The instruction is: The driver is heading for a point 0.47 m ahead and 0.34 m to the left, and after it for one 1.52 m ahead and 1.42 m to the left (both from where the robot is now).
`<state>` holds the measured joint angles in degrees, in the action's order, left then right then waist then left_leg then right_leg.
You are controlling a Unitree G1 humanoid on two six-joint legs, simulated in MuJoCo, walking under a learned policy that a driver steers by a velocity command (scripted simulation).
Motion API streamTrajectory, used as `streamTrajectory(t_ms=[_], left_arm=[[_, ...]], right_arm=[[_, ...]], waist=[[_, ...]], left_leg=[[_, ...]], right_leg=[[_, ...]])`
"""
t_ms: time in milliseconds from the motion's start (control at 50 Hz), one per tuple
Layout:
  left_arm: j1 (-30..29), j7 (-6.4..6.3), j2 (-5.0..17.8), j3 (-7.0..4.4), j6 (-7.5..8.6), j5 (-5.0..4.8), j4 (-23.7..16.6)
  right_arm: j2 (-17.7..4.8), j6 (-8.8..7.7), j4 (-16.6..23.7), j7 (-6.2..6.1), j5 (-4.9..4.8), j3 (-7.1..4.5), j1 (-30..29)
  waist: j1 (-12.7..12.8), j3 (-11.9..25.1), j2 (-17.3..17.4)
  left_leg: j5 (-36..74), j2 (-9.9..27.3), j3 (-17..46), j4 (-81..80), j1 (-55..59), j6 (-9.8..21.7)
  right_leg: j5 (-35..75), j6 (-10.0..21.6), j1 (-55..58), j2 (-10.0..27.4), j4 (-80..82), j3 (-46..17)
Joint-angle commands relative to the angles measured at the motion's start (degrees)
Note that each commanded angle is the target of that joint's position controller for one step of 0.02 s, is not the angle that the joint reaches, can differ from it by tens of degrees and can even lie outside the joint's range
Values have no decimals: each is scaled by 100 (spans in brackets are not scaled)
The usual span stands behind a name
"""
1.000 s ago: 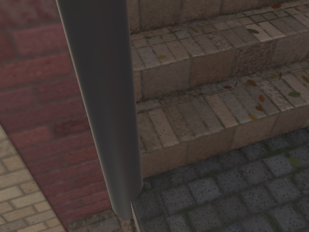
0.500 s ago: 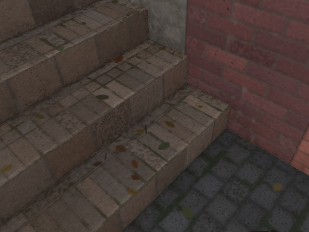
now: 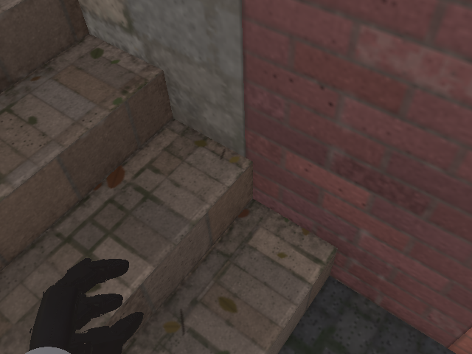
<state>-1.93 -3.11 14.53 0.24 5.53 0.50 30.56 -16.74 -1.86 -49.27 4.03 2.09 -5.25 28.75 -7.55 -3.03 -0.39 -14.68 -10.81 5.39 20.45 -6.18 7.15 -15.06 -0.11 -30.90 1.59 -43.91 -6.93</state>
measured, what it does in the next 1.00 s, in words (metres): climbs, turning left: right foot, then left foot 0.17 m higher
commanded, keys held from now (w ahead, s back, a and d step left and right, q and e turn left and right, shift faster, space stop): w+q+shift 0.34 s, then q+shift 0.66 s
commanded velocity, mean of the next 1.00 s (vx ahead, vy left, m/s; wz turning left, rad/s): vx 0.41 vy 0.22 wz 0.91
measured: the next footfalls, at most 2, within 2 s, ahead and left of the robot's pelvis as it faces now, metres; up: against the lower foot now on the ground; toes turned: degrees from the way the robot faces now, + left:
right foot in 0.04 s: +0.22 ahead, -0.16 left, +0.00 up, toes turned +6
left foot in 0.42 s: +0.32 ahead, +0.23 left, +0.17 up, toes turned +19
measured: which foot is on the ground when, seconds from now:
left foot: down 0.00-0.04, up 0.06-0.40, down 0.42-0.84, up 0.86-1.00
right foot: up 0.00-0.02, down 0.04-0.42, up 0.44-0.82, down 0.84-1.00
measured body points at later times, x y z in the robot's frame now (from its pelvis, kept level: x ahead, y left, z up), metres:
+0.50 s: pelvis +0.28 +0.11 +0.06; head +0.29 +0.13 +0.51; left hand +0.18 +0.37 -0.07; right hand +0.59 +0.05 +0.01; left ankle +0.28 +0.22 -0.57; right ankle +0.23 -0.10 -0.51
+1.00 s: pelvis +0.49 +0.23 +0.30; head +0.48 +0.24 +0.75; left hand +0.39 +0.50 +0.20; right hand +0.80 +0.19 +0.21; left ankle +0.33 +0.24 -0.23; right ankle +0.65 +0.22 -0.40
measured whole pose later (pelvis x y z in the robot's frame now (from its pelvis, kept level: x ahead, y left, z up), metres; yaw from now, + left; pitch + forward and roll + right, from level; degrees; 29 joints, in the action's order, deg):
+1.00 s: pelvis +0.49 +0.23 +0.30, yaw +55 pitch +4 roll -3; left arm 8.5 -1.3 11.3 -1.4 5.3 -2.0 43.8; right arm -16.1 -1.9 -43.4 3.8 3.2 -6.7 12.6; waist 1.6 5.1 0.8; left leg -17.0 -2.7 7.7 97.3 -39.3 2.5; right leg -14.9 2.1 -33.7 3.9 -44.5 7.1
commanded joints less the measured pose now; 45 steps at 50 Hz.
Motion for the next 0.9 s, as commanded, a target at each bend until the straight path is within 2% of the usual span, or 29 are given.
streamTrajectory(t_ms=[20, 60, 80, 120, 160, 220, 260, 300, 340, 360, 400, 420, 440, 460, 480, 520, 600, 620, 660, 700, 720, 740, 760, 780, 820, 840, 860, 880, 900], left_arm=[[2825, -564, 1261, -580, -265, -28, 686], [4199, -807, 1692, -737, -369, 314, 877], [3571, -876, 1857, -812, -401, 276, 799], [2241, -838, 1363, -768, -391, 170, 775], [2530, -602, 1069, -690, -314, 284, 1185], [3468, -335, 503, -518, -186, 433, 2009], [3314, -209, 205, -350, -158, 430, 2323], [2415, -117, 416, -295, -165, 503, 2252], [1101, -192, 621, -234, -179, 241, 1735], [1362, -205, 1150, -340, -101, -50, 1620], [1178, 68, 2202, -699, -2, -142, 1293], [1108, 224, 2002, -731, -180, -204, 1015], [1501, 394, 1106, -619, -315, 169, 934], [735, 499, 783, -580, -307, 403, -109], [416, 475, 433, -465, -233, 583, -438], [818, 327, 8, -264, -213, 526, -387], [1051, 142, -54, -80, -449, 499, -311], [393, 468, 164, -6, -267, 245, -623], [-278, 487, -323, 265, -60, 252, -608], [-873, 356, -690, 466, -116, 155, -887], [-1288, 259, -239, 322, -52, -119, -1118], [-2187, 296, -203, 294, -167, -148, -1605], [-1599, 447, -611, 278, -275, -105, -1386], [-1288, 571, -515, 264, -405, -240, -1181], [451, 609, 121, -65, -767, -142, -493], [2125, 338, 317, -187, -832, -262, 340], [2978, 491, 686, -253, -743, -124, 634], [2806, 575, 630, -287, -570, 273, 316], [1899, 455, 518, -244, -315, 1, 372]], right_arm=[[-630, -133, 1065, 487, -81, -25, -1430], [-54, -129, 1789, 287, -67, 106, -1532], [-342, 93, 1706, 183, -214, 77, -750], [-357, 421, 1655, 24, 88, 109, -1189], [-38, 422, 1776, -40, 182, 174, -1859], [845, 419, 2405, -61, 10, 486, -3459], [1133, 475, 2927, -140, 57, 666, -4027], [1052, 518, 3442, -152, -134, 779, -4228], [781, 594, 3117, 63, -290, 781, -3391], [672, 629, 2634, -6, -413, 704, -2890], [122, 724, 2032, -245, -247, 434, -364], [-483, 547, 1915, -336, -231, 136, -275], [-858, 386, 1962, -316, -208, -70, -1425], [-1906, 418, 2033, -513, -65, -391, -1259], [-1499, 372, 1982, -620, -142, -332, -1267], [-814, 211, 1574, -676, -141, -130, -1538], [-277, 56, 1116, -520, -287, 76, -1753], [149, -139, 532, -155, 25, 357, -1735], [461, -129, -35, -58, 528, 416, -65], [190, -105, -42, 54, 601, 402, 367], [-49, -248, 292, 42, 481, 316, -144], [-403, -335, 549, 86, 165, 158, -740], [-517, -422, 686, 80, 106, 122, -1263], [-801, -438, 652, 155, 272, 30, -981], [-1295, -616, 1196, 204, -214, -278, -1533], [-569, -634, 980, 244, -125, -196, -1189], [527, -615, 580, 179, 258, 25, 1097], [-235, -289, 500, 243, 42, -262, 367], [-350, -70, 766, 193, -32, -344, -1001]], waist=[[1335, 1161, 449], [1774, 2709, -780], [1493, 2893, -1044], [904, 1674, -594], [881, 1124, -410], [1232, 511, -989], [933, -147, -880], [334, -657, -834], [-167, -509, -620], [-50, 356, -575], [-828, 1911, -1913], [-878, 2269, -1164], [-51, 1291, -111], [-24, 1528, 1876], [111, 1417, 1334], [738, 408, 687], [1262, -69, 287], [1426, 1924, 744], [738, 1239, 557], [774, 1109, -302], [818, 872, -81], [1066, 985, 112], [1682, 1088, 888], [1628, 1375, 898], [2263, 1319, 567], [2271, 2442, -156], [1153, 4947, -2683], [1787, 4109, -1848], [1655, 1871, -1203]], left_leg=[[2512, 3, 477, 1456, -3140, 100], [-2438, 35, 348, 5099, -3181, -273], [-2257, 242, 210, 7072, -3243, -508], [-768, 850, 2, 8864, -4290, -616], [-945, 856, 34, 10051, -5132, -554], [-2215, 676, 249, 12081, -6951, -189], [-2529, 903, 558, 11947, -7387, -12], [-2042, 1204, 213, 10058, -6217, -53], [-888, 1124, -973, 6412, -2636, -31], [-601, 539, -1547, 6391, -1150, -121], [-2427, 394, -849, 5576, -622, 68], [-1943, 176, -594, 4320, 179, 265], [-1308, 400, 1071, 1843, -12, 347], [447, 1747, 4465, 355, 551, 984], [1055, 1978, 4635, 238, 262, 1046], [1529, 1605, 3585, 666, -983, 829], [1849, 1098, 2083, 607, -1863, 503], [1964, 1279, 2107, 877, -1345, 742], [1893, 1442, 2682, 904, -196, 767], [2038, 1241, 2587, 736, 77, 586], [2055, 1116, 2395, 463, -807, 586], [2867, 1124, 2590, -556, -2394, 676], [5351, 1041, 2399, -927, -4022, 576], [7180, 1113, 2660, -990, -4856, 608], [9820, 1512, 2759, 105, -2407, 360], [9326, 1295, 2460, 2054, -1573, 74], [1564, 90, 1840, 4376, -2664, -719], [-417, 10, 1601, 7746, -3421, -810], [127, 367, 986, 8830, -4052, -791]], right_leg=[[2967, 132, 5016, 122, 1832, 503], [3826, 487, 5402, 3096, 1581, -2221], [4496, 1379, 4908, 3867, 1871, -3264], [2146, 1189, 4008, 2840, 2320, -2015], [4040, 965, 4013, 2167, 1809, -591], [2777, 718, 4109, 2404, 2102, -164], [1075, 323, 3185, 2484, 2784, 241], [688, 22, 1466, 2195, 3830, 1200], [3640, 46, -508, 1185, 4347, 2750], [6549, 403, -245, 1102, 3952, 2715], [10783, 803, 1980, 1947, 960, 2093], [9383, 673, 1672, 1647, -1136, 1747], [949, 381, 117, 946, -3073, 1211], [-445, -35, -2193, -29, -5685, 524], [-261, 46, -2615, 97, -7097, 70], [73, 45, -2874, 14, -7529, 142], [-238, 35, -2814, -1, -6529, 221], [-378, 548, -3380, -312, -6334, -15], [-1039, 562, -5251, -633, -8202, 92], [-419, 353, -5739, -573, -7072, 479], [-752, 235, -4814, -408, -6181, 663], [-1770, 328, -3004, -318, -4465, 1169], [-881, 205, -257, -536, -4014, 1762], [728, -8, 1457, -846, -3758, 1766], [349, -90, 1276, -1193, -958, 1415], [1706, 373, 2902, -610, 495, 411], [7319, 3102, 5926, 2061, -42, -2649], [2091, 3191, 3657, 3085, 1714, -5297], [-484, 2469, 1648, 2392, 1902, -4352]])
Velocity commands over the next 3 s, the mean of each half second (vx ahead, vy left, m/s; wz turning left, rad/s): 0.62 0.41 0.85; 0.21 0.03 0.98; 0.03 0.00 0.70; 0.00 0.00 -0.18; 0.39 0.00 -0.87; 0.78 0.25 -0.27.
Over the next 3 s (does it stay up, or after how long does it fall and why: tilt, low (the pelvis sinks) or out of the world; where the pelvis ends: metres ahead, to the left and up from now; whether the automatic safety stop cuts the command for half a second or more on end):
stays up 0.86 0.50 0.47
